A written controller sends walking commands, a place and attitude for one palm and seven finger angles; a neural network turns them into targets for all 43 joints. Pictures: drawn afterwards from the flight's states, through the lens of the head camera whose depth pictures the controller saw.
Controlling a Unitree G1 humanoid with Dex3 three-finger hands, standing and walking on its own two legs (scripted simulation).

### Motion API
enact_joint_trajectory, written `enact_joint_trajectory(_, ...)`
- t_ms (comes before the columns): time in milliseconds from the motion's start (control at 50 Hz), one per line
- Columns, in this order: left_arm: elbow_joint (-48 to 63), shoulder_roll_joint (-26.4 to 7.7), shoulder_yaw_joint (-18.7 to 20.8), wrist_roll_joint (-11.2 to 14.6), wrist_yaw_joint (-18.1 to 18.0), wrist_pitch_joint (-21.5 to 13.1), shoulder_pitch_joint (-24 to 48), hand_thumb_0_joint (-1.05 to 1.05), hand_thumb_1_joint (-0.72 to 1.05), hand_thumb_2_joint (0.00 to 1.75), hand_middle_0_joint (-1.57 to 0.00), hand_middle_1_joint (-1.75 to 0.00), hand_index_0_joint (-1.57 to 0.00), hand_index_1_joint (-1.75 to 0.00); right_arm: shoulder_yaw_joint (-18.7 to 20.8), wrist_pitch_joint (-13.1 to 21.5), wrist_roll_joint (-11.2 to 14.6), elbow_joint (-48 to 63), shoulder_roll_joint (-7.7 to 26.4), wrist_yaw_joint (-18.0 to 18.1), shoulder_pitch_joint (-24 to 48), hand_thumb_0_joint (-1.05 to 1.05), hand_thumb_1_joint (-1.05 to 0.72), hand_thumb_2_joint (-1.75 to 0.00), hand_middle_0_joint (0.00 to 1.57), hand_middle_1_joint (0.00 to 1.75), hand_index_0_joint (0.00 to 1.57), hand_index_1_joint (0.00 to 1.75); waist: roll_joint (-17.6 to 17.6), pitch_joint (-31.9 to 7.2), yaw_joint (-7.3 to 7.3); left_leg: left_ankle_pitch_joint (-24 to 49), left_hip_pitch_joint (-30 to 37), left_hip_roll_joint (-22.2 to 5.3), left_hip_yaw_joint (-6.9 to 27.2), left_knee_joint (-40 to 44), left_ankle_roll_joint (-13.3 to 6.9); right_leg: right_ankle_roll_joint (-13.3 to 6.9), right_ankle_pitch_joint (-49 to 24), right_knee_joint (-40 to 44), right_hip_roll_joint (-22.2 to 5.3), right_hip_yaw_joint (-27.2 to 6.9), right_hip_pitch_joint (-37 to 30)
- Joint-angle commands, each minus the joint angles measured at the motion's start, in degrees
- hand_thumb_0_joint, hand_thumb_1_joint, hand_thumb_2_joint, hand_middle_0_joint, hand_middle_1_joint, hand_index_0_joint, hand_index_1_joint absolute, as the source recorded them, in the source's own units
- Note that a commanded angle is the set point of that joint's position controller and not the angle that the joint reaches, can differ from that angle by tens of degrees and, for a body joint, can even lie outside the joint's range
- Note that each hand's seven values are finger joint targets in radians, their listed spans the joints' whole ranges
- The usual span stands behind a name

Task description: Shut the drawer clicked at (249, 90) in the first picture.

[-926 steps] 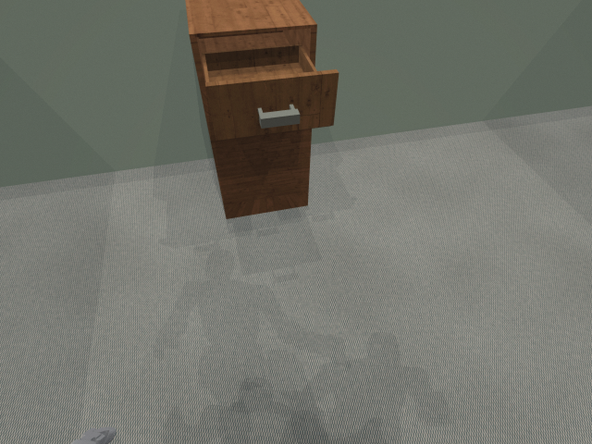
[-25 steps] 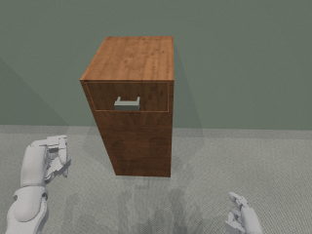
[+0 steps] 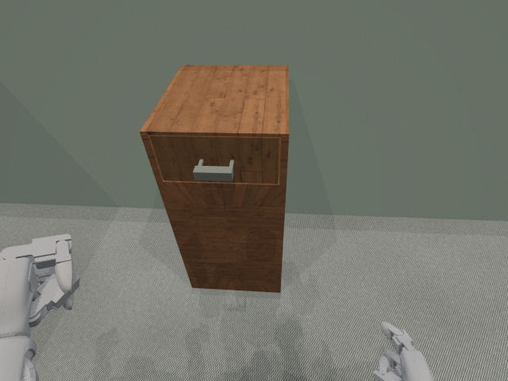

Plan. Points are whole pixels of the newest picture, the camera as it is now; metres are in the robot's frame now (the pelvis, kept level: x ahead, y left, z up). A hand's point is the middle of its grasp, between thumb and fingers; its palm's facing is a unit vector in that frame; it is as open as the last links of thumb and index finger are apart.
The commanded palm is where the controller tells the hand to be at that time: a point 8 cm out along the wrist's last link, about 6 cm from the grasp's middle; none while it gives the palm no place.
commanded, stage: step back with the hand held close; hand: left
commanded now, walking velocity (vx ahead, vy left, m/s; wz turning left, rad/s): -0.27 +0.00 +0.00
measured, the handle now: (215, 168) +0.64 +0.20 -0.05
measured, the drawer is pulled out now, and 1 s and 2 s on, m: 0.00 0.00 0.00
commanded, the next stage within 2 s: stop stepping back and stand still in 1.36 s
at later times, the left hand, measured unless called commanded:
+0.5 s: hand (41, 298) +0.15 +0.27 +0.15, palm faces +0.34 -0.79 -0.51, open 3.2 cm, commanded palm +0.10 +0.31 +0.17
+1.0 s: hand (9, 334) +0.11 +0.27 +0.16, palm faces +0.37 -0.77 -0.51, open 3.2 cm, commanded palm +0.04 +0.31 +0.17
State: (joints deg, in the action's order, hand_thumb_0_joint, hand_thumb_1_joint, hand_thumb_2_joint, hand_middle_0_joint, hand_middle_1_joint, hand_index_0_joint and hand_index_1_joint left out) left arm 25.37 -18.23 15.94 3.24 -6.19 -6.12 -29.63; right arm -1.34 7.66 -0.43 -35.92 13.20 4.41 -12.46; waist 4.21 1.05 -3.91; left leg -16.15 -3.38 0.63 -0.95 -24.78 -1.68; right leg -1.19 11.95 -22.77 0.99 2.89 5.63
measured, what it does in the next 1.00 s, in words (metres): steps on the spot: right foot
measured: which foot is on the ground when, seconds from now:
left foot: down 0.00-1.00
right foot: down 0.00-0.86, up 0.88-0.92, down 0.94-1.00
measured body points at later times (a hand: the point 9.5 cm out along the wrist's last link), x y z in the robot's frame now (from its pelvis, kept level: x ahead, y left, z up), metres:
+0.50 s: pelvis -0.04 +0.03 -0.01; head -0.02 +0.02 +0.44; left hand +0.13 +0.31 +0.18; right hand +0.14 -0.22 -0.09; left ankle -0.02 +0.10 -0.74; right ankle +0.01 -0.11 -0.74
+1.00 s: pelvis -0.08 +0.03 -0.01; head -0.06 +0.05 +0.44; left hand +0.08 +0.31 +0.19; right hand +0.07 -0.22 -0.09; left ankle -0.02 +0.10 -0.74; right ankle -0.08 -0.11 -0.73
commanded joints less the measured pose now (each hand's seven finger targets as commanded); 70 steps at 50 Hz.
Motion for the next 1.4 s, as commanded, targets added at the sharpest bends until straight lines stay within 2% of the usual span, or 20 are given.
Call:
enact_joint_trajectory(0,14.55,-15.76,13.73,0.28,-1.21,-6.45,9.24,0.00,0.90,0.90,-1.40,-1.60,-1.40,-1.60,2.09,1.71,0.33,11.21,6.66,0.21,7.29,0.00,-0.90,-0.90,0.20,0.30,0.20,0.30,-3.38,5.11,3.09,5.74,-9.46,-1.95,3.27,3.79,-0.99,-0.56,-3.84,8.43,-4.18,-9.50,5.42)
enact_joint_trajectory(40,8.51,-9.78,9.53,-0.37,-0.59,-7.07,1.32,0.00,0.90,0.90,-1.40,-1.60,-1.40,-1.60,2.67,-0.49,-0.05,10.02,5.90,-0.23,6.91,0.00,-0.90,-0.90,0.20,0.30,0.20,0.30,-4.75,2.98,3.48,5.81,-7.96,-1.88,3.50,2.05,-0.97,-0.82,-1.09,10.22,-5.81,-9.90,7.18)
enact_joint_trajectory(200,13.87,-11.47,11.24,-0.34,-1.51,-9.43,-5.55,0.00,0.90,0.90,-1.40,-1.60,-1.40,-1.60,4.17,-3.04,0.24,12.02,6.32,0.10,7.32,0.00,-0.90,-0.90,0.20,0.30,0.20,0.30,-1.76,-9.92,3.18,17.81,-9.86,-3.37,4.19,3.81,-0.26,0.49,-17.02,0.57,-4.56,-4.38,-1.42)
enact_joint_trajectory(340,16.03,-12.32,12.37,-0.58,-1.83,-9.37,-7.25,0.00,0.90,0.90,-1.40,-1.60,-1.40,-1.60,5.01,-3.62,0.46,13.29,6.69,0.53,7.08,0.00,-0.90,-0.90,0.20,0.30,0.20,0.30,-0.64,-11.06,2.96,22.30,-14.98,-5.23,5.82,3.87,0.17,1.26,-20.33,-6.16,-3.11,-3.67,-3.07)
enact_joint_trajectory(560,17.11,-11.88,12.55,-2.91,-2.15,-10.19,-2.68,0.00,0.90,0.90,-1.40,-1.60,-1.40,-1.60,4.97,-1.78,0.31,14.29,7.31,1.11,6.41,0.00,-0.90,-0.90,0.20,0.30,0.20,0.30,-1.43,-3.97,3.95,-13.98,-37.08,-7.47,9.32,8.17,-4.22,1.70,-8.10,-12.02,-2.51,-7.25,-6.74)
enact_joint_trajectory(680,18.47,-12.07,12.47,-2.52,-2.71,-11.48,-2.62,0.00,0.90,0.90,-1.40,-1.60,-1.40,-1.60,4.93,-0.97,-0.06,13.65,6.50,0.72,5.11,0.00,-0.90,-0.90,0.20,0.30,0.20,0.30,-7.23,-4.35,4.67,-12.90,-28.05,-2.96,6.21,-1.90,-2.33,-0.78,4.92,-0.40,-6.87,-13.50,6.32)
enact_joint_trajectory(740,18.47,-12.24,12.33,-2.04,-3.38,-12.44,-3.61,0.00,0.90,0.90,-1.40,-1.60,-1.40,-1.60,4.87,-0.96,-0.17,12.83,6.56,0.63,4.62,0.00,-0.90,-0.90,0.20,0.30,0.20,0.30,-5.91,-4.71,4.98,-11.80,-22.29,-2.59,6.19,-4.52,-1.49,-1.48,11.63,2.57,-7.86,-12.73,13.48)
enact_joint_trajectory(780,18.85,-12.39,12.44,-2.16,-3.73,-12.90,-4.08,0.00,0.90,0.90,-1.40,-1.60,-1.40,-1.60,4.73,-0.87,-0.14,12.99,6.87,0.91,5.20,0.00,-0.90,-0.90,0.20,0.30,0.20,0.30,-2.18,-3.88,5.05,-13.58,-24.76,-4.37,8.25,-0.03,-2.02,-0.47,11.65,-0.02,-5.61,-10.01,12.43)
enact_joint_trajectory(840,19.45,-12.16,13.47,-3.65,-3.76,-13.59,-4.41,0.00,0.90,0.90,-1.40,-1.60,-1.40,-1.60,4.88,-0.08,-0.09,13.49,8.01,1.32,5.92,0.00,-0.90,-0.90,0.20,0.30,0.20,0.30,7.72,-4.29,4.36,-24.33,-42.32,-12.67,17.54,15.38,-5.63,2.24,-0.29,-18.77,1.72,-4.61,-5.10)
enact_joint_trajectory(900,20.09,-13.24,14.60,-4.32,-3.08,-13.86,-4.68,0.00,0.90,0.90,-1.40,-1.60,-1.40,-1.60,5.50,1.00,-0.50,13.68,7.24,1.33,6.24,0.00,-0.90,-0.90,0.20,0.30,0.20,0.30,4.94,-5.62,3.71,-14.15,-41.42,-14.01,17.04,12.52,-6.57,2.42,-1.09,-23.30,2.91,-5.82,-5.98)
enact_joint_trajectory(940,19.25,-12.59,14.18,-3.14,-2.57,-14.21,-7.47,0.00,0.90,0.90,-1.40,-1.60,-1.40,-1.60,5.57,1.52,-0.75,12.45,7.23,0.96,4.87,0.00,-0.90,-0.90,0.20,0.30,0.20,0.30,0.78,-5.84,3.87,-1.25,-33.90,-12.03,14.99,7.85,-5.73,1.67,-4.18,-16.32,2.48,-6.22,-1.93)
enact_joint_trajectory(1000,20.73,-12.82,13.50,-1.82,-1.89,-14.80,-7.97,0.00,0.90,0.90,-1.40,-1.60,-1.40,-1.60,5.16,1.65,-1.13,10.31,7.21,0.40,4.93,0.00,-0.90,-0.90,0.20,0.30,0.20,0.30,1.29,-11.70,3.95,20.88,-21.17,-9.97,10.45,2.47,-3.64,1.43,-14.37,-11.92,0.57,-7.41,1.58)
enact_joint_trajectory(1080,22.66,-13.12,13.27,-0.90,-1.65,-13.94,-9.28,0.00,0.90,0.90,-1.40,-1.60,-1.40,-1.60,5.28,1.61,-1.07,10.10,6.90,-0.18,4.95,0.00,-0.90,-0.90,0.20,0.30,0.20,0.30,4.25,-17.04,3.51,25.73,-14.09,-12.50,10.29,3.05,-4.34,1.95,-2.46,-15.09,1.62,-6.37,4.02)
enact_joint_trajectory(1120,22.98,-14.08,14.52,-0.88,-1.72,-13.48,-8.83,0.00,0.90,0.90,-1.40,-1.60,-1.40,-1.60,5.44,1.08,-1.02,10.81,7.25,-0.16,5.97,0.00,-0.90,-0.90,0.20,0.30,0.20,0.30,3.47,-14.06,3.59,13.62,-21.66,-13.11,10.63,4.05,-5.19,1.87,-1.44,-14.85,1.39,-7.32,1.38)
enact_joint_trajectory(1160,22.23,-15.84,16.92,-1.34,-1.86,-13.13,-8.58,0.00,0.90,0.90,-1.40,-1.60,-1.40,-1.60,5.72,0.11,-0.74,11.87,6.94,-0.06,6.42,0.00,-0.90,-0.90,0.20,0.30,0.20,0.30,-3.05,-11.24,4.14,-4.04,-30.54,-9.29,9.04,0.80,-3.93,0.60,-7.89,-9.56,-1.95,-12.91,-1.10)
enact_joint_trajectory(1200,19.85,-15.84,15.67,-0.94,-2.11,-12.64,-6.76,0.00,0.90,0.90,-1.40,-1.60,-1.40,-1.60,6.17,-1.34,0.38,11.57,5.15,-0.44,5.62,0.00,-0.90,-0.90,0.20,0.30,0.20,0.30,-14.82,-7.54,4.61,-8.25,-21.95,1.42,2.44,-20.97,1.68,-6.34,5.35,8.98,-16.35,-30.18,19.46)
enact_joint_trajectory(1220,18.87,-15.84,15.65,-0.44,-2.82,-11.87,-5.33,0.00,0.90,0.90,-1.40,-1.60,-1.40,-1.60,6.33,-2.03,-0.18,10.54,4.54,-0.60,6.51,0.00,-0.90,-0.90,0.20,0.30,0.20,0.30,-15.63,-7.29,3.80,-9.10,-20.61,1.82,3.56,-33.12,2.38,-9.46,5.26,12.18,-20.50,-30.98,23.86)
enact_joint_trajectory(1280,15.10,-13.74,14.03,-1.27,-3.05,-11.34,-4.47,0.00,0.90,0.90,-1.40,-1.60,-1.40,-1.60,4.83,-3.39,-0.47,10.51,2.44,-0.13,6.45,0.00,-0.90,-0.90,0.20,0.30,0.20,0.30,-13.05,-6.19,4.73,-8.14,-21.08,-0.91,3.66,-30.82,2.07,-8.02,-12.42,5.95,-15.62,-19.46,19.63)
enact_joint_trajectory(1360,19.01,-12.57,10.49,-1.55,-3.17,-11.32,-3.42,0.00,0.90,0.90,-1.40,-1.60,-1.40,-1.60,4.28,-3.22,-0.24,9.62,4.56,1.30,6.14,0.00,-0.90,-0.90,0.20,0.30,0.20,0.30,-5.71,-7.58,5.80,1.44,-14.30,-0.83,0.29,1.66,0.66,-1.44,-15.87,-2.40,-8.73,-11.88,12.39)
enact_joint_trajectory(1380,21.09,-13.62,11.36,-1.94,-3.04,-12.29,-2.87,0.00,0.90,0.90,-1.40,-1.60,-1.40,-1.60,5.05,-2.64,-0.21,9.84,6.41,1.46,5.93,0.00,-0.90,-0.90,0.20,0.30,0.20,0.30,1.94,-8.48,5.21,8.21,-16.20,-7.09,6.49,7.34,-1.83,1.36,-12.25,-8.32,-3.46,-9.24,10.25)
